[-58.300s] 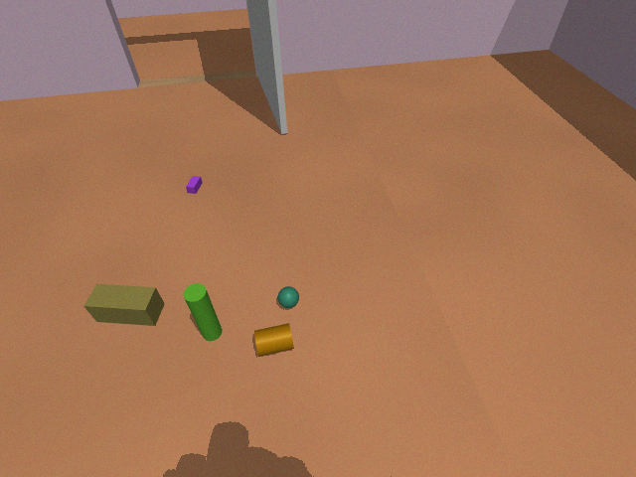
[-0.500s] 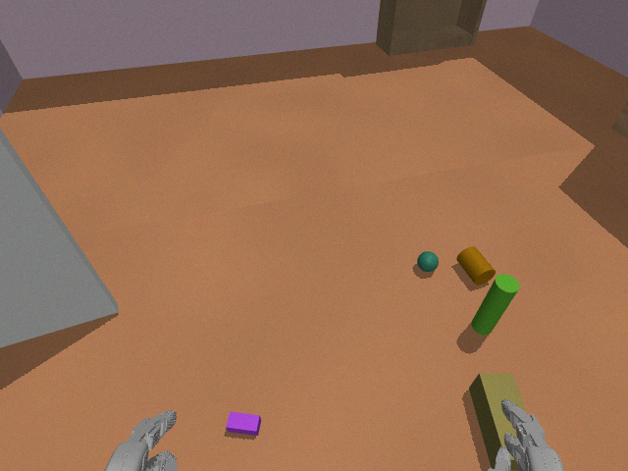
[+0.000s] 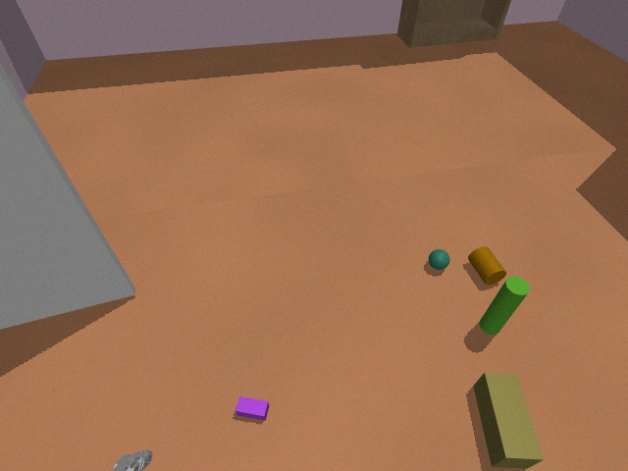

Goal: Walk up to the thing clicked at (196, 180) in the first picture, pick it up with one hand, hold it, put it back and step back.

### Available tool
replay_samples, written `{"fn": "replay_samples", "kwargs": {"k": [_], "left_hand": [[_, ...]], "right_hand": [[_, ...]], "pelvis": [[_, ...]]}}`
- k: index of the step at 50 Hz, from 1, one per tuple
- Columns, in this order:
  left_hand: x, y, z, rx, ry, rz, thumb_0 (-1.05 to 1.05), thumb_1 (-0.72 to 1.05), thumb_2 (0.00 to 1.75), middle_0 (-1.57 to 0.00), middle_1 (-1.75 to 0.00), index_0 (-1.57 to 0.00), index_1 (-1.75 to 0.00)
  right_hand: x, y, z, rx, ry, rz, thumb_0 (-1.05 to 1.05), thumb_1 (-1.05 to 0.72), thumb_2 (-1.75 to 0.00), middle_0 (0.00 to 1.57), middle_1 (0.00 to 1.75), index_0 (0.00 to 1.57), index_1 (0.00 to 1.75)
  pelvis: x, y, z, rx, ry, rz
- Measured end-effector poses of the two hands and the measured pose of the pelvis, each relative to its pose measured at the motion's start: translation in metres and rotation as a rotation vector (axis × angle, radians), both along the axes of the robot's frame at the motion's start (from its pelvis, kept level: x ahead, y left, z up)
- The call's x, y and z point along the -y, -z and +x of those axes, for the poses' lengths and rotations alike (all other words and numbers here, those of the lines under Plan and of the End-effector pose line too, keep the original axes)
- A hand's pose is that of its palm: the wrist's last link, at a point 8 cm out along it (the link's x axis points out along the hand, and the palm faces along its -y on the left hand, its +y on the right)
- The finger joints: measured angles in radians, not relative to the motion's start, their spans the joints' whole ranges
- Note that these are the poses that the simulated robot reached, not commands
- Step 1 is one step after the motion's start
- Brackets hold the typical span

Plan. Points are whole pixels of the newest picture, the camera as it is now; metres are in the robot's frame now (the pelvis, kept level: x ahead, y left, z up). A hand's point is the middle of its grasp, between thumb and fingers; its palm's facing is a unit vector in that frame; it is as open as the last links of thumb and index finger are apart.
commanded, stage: stand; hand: left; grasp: from above
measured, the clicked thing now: (252, 408) +0.44 +0.23 -0.72
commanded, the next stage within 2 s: none
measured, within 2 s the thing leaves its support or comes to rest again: neither
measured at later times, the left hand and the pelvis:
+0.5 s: hand out of the picture +0.03 +0.24 -0.13, palm faces +0.04 -0.94 -0.34, open 7.4 cm; pelvis +0.00 +0.00 +0.03, yaw +1 degrees
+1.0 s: hand out of the picture +0.06 +0.22 -0.12, palm faces +0.03 -0.94 -0.34, open 7.4 cm; pelvis +0.01 -0.02 +0.04, yaw +0 degrees
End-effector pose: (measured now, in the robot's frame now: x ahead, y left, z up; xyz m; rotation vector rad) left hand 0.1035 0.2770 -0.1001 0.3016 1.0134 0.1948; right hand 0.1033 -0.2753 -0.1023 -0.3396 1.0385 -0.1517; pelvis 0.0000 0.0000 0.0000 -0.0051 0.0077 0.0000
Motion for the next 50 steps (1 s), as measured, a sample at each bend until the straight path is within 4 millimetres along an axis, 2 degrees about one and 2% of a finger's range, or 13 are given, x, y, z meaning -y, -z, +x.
{"fn": "replay_samples", "kwargs": {"k": [10, 19, 31, 40, 50], "left_hand": [[-0.005, 0.003, -0.054, -0.181, -0.083, -0.021, 0.0, 0.91, 0.89, -0.2, -0.3, -0.2, -0.3], [-0.003, -0.005, -0.076, -0.249, -0.115, -0.016, 0.0, 0.91, 0.89, -0.2, -0.3, -0.2, -0.3], [-0.001, -0.012, -0.076, -0.26, -0.118, 0.001, 0.0, 0.91, 0.89, -0.2, -0.3, -0.2, -0.3], [0.004, -0.014, -0.067, -0.259, -0.111, -0.001, 0.0, 0.91, 0.89, -0.2, -0.3, -0.2, -0.3], [0.008, -0.014, -0.055, -0.261, -0.104, -0.007, 0.0, 0.91, 0.89, -0.2, -0.3, -0.2, -0.3]], "right_hand": [[-0.005, -0.003, -0.025, -0.112, 0.053, 0.02, 0.0, -0.91, -0.9, 0.2, 0.3, 0.2, 0.3], [-0.009, -0.004, -0.03, -0.145, 0.06, 0.053, 0.0, -0.91, -0.9, 0.2, 0.3, 0.2, 0.3], [0.008, -0.006, -0.037, -0.172, 0.076, 0.047, 0.0, -0.91, -0.9, 0.2, 0.3, 0.2, 0.3], [0.022, -0.008, -0.046, -0.203, 0.086, 0.032, 0.0, -0.91, -0.9, 0.2, 0.3, 0.2, 0.3], [0.026, -0.008, -0.046, -0.222, 0.088, 0.03, 0.0, -0.91, -0.9, 0.2, 0.3, 0.2, 0.3]], "pelvis": [[-0.004, -0.019, 0.004, 0.044, -0.006, -0.005], [-0.001, -0.03, 0.002, 0.071, -0.01, 0.002], [0.008, -0.035, -0.001, 0.082, -0.014, 0.004], [0.014, -0.037, 0.0, 0.077, -0.014, 0.003], [0.018, -0.038, 0.005, 0.068, -0.008, 0.003]]}}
